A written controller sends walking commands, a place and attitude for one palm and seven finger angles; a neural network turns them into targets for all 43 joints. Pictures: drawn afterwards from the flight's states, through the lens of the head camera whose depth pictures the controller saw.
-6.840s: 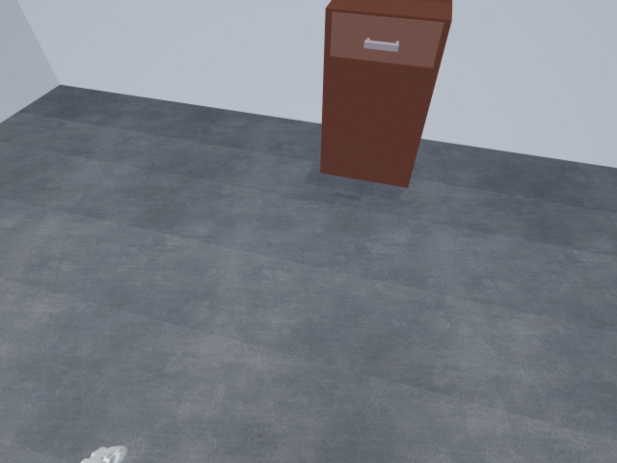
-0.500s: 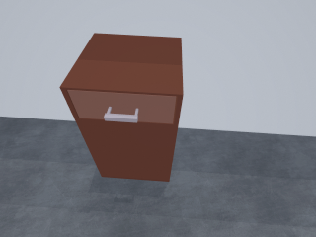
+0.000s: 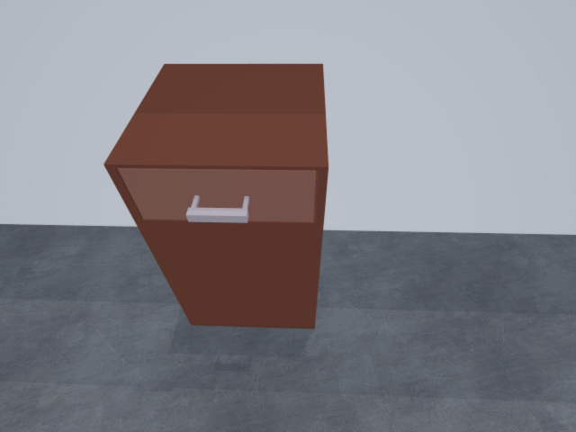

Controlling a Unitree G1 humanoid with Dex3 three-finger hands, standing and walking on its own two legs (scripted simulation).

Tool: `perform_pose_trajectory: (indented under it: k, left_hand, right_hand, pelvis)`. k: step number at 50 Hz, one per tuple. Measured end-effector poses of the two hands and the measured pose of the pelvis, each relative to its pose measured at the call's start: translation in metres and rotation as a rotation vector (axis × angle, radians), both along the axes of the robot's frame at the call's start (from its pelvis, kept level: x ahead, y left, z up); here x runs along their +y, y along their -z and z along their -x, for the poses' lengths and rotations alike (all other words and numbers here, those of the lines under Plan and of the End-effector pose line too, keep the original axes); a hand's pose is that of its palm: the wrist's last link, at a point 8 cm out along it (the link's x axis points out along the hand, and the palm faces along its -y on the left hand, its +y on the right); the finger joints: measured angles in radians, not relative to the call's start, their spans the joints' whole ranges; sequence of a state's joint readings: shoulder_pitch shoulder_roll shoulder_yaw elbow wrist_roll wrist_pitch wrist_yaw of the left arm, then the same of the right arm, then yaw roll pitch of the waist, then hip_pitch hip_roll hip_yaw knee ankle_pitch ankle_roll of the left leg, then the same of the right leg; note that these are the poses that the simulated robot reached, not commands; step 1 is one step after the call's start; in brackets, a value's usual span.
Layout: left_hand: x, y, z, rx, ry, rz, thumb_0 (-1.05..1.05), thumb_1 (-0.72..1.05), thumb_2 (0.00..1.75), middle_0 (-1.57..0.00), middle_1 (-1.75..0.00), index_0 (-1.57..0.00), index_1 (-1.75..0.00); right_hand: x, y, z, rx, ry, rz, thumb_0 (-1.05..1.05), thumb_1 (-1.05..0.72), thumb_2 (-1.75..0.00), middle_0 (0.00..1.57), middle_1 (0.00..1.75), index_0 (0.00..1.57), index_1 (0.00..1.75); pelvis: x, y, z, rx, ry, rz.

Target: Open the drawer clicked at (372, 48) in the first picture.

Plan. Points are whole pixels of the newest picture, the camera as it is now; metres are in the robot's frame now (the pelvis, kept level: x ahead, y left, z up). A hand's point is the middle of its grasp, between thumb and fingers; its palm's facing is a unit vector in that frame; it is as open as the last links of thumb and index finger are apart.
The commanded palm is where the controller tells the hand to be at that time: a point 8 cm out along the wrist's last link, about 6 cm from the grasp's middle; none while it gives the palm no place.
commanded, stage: raise the hand with hooked fingers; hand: left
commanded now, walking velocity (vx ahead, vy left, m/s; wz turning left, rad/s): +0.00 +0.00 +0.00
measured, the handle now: (219, 207) +0.56 +0.19 -0.08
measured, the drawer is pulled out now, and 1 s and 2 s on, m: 0.00 0.00 0.00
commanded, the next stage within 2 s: move the hooked fingers above the handle in 2.00 s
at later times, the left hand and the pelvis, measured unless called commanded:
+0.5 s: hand (168, 423) +0.15 +0.18 -0.06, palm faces -0.08 -0.17 -0.98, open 8.4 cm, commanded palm +0.14 +0.21 -0.01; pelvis -0.03 -0.04 -0.03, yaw -1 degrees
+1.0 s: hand (142, 359) +0.22 +0.22 -0.01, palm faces -0.02 -0.10 -0.99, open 11.4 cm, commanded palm +0.20 +0.22 +0.05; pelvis -0.02 -0.02 -0.02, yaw +0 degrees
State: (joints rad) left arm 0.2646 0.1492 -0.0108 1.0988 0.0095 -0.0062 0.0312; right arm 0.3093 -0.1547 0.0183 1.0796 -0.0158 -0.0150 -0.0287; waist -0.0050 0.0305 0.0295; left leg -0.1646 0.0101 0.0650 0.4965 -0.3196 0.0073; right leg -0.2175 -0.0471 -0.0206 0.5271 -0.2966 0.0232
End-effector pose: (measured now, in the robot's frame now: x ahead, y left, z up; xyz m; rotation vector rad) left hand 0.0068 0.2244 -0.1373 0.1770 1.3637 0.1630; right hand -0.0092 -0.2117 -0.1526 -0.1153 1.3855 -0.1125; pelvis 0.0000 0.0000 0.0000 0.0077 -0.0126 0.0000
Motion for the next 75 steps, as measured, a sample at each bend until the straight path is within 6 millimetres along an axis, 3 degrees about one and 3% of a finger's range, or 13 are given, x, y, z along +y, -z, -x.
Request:
perform_pose_trajectory:
  k: [7, 10, 14, 18, 23, 28, 34, 40, 45, 50, 58, 67, 75]
  left_hand:
    - [-0.011, -0.002, 0.002, 0.002, 0.038, -0.009, 0.01, 0.92, 0.89, -0.20, -0.30, -0.21, -0.30]
    - [0.001, -0.045, -0.050, -0.293, 0.175, -0.184, 0.03, 0.93, 0.89, -0.21, -0.31, -0.21, -0.31]
    - [0.003, -0.113, -0.124, -0.626, 0.460, -0.513, 0.02, 0.88, 0.87, -0.21, -0.34, -0.21, -0.33]
    - [-0.011, -0.153, -0.160, -0.810, 0.737, -0.842, 0.01, 0.80, 0.84, -0.21, -0.38, -0.21, -0.38]
    - [-0.036, -0.142, -0.142, -0.847, 0.950, -0.951, 0.00, 0.69, 0.80, -0.22, -0.44, -0.22, -0.44]
    - [-0.034, -0.123, -0.111, -0.814, 1.021, -1.015, 0.00, 0.56, 0.75, -0.24, -0.52, -0.24, -0.52]
    - [-0.011, -0.137, -0.129, -0.865, 0.962, -1.161, 0.00, 0.40, 0.69, -0.26, -0.61, -0.26, -0.61]
    - [-0.006, -0.161, -0.170, -0.831, 0.919, -1.163, 0.00, 0.27, 0.63, -0.27, -0.70, -0.27, -0.70]
    - [-0.008, -0.173, -0.185, -0.816, 0.987, -1.075, 0.00, 0.16, 0.58, -0.28, -0.77, -0.28, -0.77]
    - [-0.002, -0.181, -0.189, -0.864, 1.026, -1.060, 0.00, 0.04, 0.53, -0.28, -0.85, -0.29, -0.85]
    - [0.014, -0.199, -0.206, -0.920, 0.972, -1.132, 0.00, -0.14, 0.45, -0.30, -0.97, -0.30, -0.97]
    - [0.015, -0.229, -0.230, -0.922, 0.978, -1.135, 0.00, -0.35, 0.36, -0.31, -1.10, -0.31, -1.10]
    - [0.020, -0.249, -0.244, -0.895, 1.007, -1.122, 0.00, -0.46, 0.31, -0.32, -1.18, -0.32, -1.18]
  right_hand:
    - [-0.015, -0.004, -0.010, -0.025, 0.000, 0.026, 0.01, -0.91, -0.90, 0.20, 0.30, 0.20, 0.30]
    - [-0.031, -0.015, -0.036, -0.229, 0.016, 0.091, 0.02, -0.92, -0.90, 0.20, 0.30, 0.20, 0.30]
    - [-0.052, -0.026, -0.093, -0.479, -0.040, 0.126, 0.02, -0.91, -0.90, 0.20, 0.30, 0.20, 0.30]
    - [-0.067, -0.047, -0.151, -0.659, -0.090, 0.129, 0.01, -0.91, -0.90, 0.20, 0.30, 0.20, 0.30]
    - [-0.070, -0.069, -0.204, -0.752, -0.181, 0.115, 0.01, -0.91, -0.90, 0.20, 0.30, 0.20, 0.30]
    - [-0.056, -0.063, -0.231, -0.744, -0.296, 0.109, 0.01, -0.90, -0.90, 0.20, 0.30, 0.20, 0.30]
    - [-0.029, -0.030, -0.227, -0.690, -0.315, 0.040, 0.01, -0.90, -0.90, 0.20, 0.30, 0.20, 0.30]
    - [-0.011, -0.011, -0.185, -0.563, -0.232, -0.029, 0.01, -0.90, -0.90, 0.20, 0.30, 0.20, 0.30]
    - [-0.017, -0.012, -0.150, -0.464, -0.178, -0.004, 0.01, -0.90, -0.90, 0.21, 0.30, 0.20, 0.30]
    - [-0.035, -0.017, -0.135, -0.414, -0.151, 0.062, 0.01, -0.90, -0.90, 0.21, 0.30, 0.20, 0.30]
    - [-0.043, -0.030, -0.154, -0.453, -0.138, 0.114, 0.01, -0.90, -0.90, 0.20, 0.30, 0.20, 0.30]
    - [-0.010, -0.053, -0.195, -0.566, -0.166, 0.045, 0.01, -0.90, -0.90, 0.20, 0.30, 0.20, 0.30]
    - [0.011, -0.058, -0.204, -0.567, -0.214, -0.007, 0.01, -0.90, -0.90, 0.20, 0.30, 0.20, 0.30]
  pelvis:
    - [-0.007, 0.000, -0.001, 0.008, 0.006, 0.006]
    - [-0.011, 0.003, 0.001, 0.023, 0.007, -0.011]
    - [-0.015, 0.009, 0.012, 0.071, -0.011, -0.014]
    - [-0.022, 0.019, 0.021, 0.127, 0.021, -0.025]
    - [-0.032, 0.030, 0.029, 0.171, 0.036, -0.043]
    - [-0.041, 0.043, 0.035, 0.202, 0.008, -0.043]
    - [-0.043, 0.056, 0.039, 0.210, -0.029, -0.016]
    - [-0.035, 0.045, 0.036, 0.179, -0.024, -0.010]
    - [-0.027, 0.029, 0.028, 0.159, -0.005, -0.012]
    - [-0.018, 0.023, 0.023, 0.151, 0.000, -0.006]
    - [-0.005, 0.021, 0.018, 0.136, -0.006, 0.002]
    - [0.000, 0.011, 0.013, 0.091, -0.007, 0.003]
    - [-0.003, 0.004, 0.011, 0.065, -0.019, 0.006]
